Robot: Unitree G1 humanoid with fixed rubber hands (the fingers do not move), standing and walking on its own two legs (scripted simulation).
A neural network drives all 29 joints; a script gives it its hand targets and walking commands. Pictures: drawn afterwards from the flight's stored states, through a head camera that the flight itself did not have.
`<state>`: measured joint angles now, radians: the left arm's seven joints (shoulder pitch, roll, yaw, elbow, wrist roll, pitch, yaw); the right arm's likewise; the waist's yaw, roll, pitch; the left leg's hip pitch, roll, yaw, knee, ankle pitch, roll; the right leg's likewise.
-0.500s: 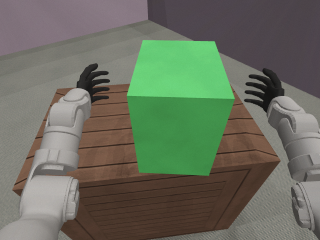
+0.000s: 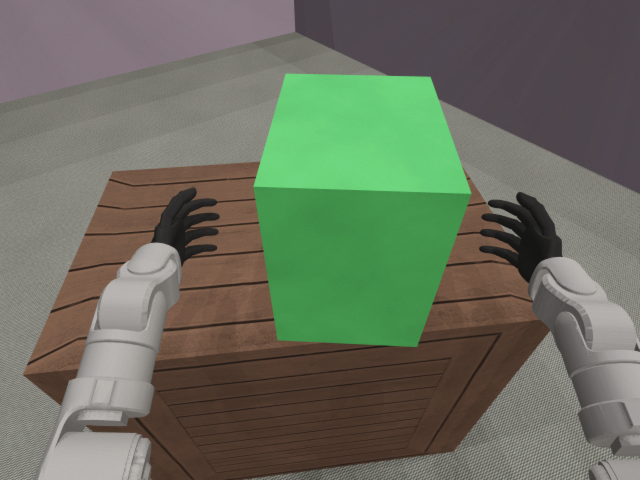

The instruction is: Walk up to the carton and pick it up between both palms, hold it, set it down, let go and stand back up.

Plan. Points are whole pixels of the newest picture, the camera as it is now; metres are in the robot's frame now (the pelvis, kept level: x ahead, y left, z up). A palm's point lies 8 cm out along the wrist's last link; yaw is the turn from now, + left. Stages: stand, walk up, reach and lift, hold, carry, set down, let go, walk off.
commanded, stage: set down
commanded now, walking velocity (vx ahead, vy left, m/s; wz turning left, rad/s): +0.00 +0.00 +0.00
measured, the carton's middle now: (352, 211) +0.47 -0.03 +0.09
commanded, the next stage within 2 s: let go in 1.88 s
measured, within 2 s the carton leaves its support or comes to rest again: neither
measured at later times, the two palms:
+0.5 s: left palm (173, 335) +0.28 +0.20 +0.06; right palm (551, 349) +0.24 -0.25 +0.06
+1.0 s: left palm (180, 371) +0.26 +0.20 +0.01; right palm (535, 381) +0.22 -0.24 +0.02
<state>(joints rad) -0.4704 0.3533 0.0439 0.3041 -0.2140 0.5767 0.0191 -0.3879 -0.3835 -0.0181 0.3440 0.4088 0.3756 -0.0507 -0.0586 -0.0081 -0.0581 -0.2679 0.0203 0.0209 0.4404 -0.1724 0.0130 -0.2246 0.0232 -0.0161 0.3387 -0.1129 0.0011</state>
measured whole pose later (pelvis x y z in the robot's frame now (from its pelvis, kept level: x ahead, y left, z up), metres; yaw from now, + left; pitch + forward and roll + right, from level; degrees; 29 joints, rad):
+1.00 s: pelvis +0.03 +0.00 +0.00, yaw +0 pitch +1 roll -2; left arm 0.19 0.22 0.03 0.01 -0.21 0.25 0.03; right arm 0.26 -0.30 -0.01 0.02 0.28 0.13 0.00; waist -0.06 0.00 0.05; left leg -0.24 0.02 0.02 0.44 -0.21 0.01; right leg -0.20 0.02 -0.02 0.34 -0.15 0.00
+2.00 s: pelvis +0.03 +0.00 +0.00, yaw +0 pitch -3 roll -1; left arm 0.12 0.20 0.03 0.28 -0.15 0.17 -0.08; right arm 0.26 -0.28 -0.01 0.49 0.06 0.01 0.03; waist -0.03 0.09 0.01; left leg -0.17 0.02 0.02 0.43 -0.22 0.01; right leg -0.13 0.02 -0.02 0.34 -0.17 0.00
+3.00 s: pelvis +0.04 -0.03 +0.00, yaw +0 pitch -2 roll +1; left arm 0.19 0.25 0.03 0.37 -0.09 -0.11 -0.06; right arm 0.23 -0.29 -0.08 0.70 0.02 -0.03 0.05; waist -0.02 0.05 0.01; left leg -0.16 0.02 0.02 0.43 -0.24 0.00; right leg -0.19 0.02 -0.02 0.48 -0.26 -0.04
